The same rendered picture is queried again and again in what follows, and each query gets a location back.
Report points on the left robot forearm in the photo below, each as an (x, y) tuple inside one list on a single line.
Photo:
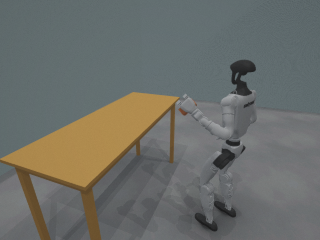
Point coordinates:
[(214, 129)]

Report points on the robot right upper arm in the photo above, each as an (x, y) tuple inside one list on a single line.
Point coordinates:
[(254, 109)]

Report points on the robot left hand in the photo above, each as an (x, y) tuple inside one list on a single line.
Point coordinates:
[(188, 105)]

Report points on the sponge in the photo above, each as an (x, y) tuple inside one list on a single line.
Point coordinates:
[(183, 112)]

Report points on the left robot foot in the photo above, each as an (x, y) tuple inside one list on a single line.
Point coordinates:
[(202, 219)]

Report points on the table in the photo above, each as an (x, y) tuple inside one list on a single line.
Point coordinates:
[(81, 153)]

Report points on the robot left thigh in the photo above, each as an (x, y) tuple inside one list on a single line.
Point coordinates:
[(215, 162)]

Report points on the robot left upper arm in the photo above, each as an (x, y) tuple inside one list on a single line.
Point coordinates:
[(228, 105)]

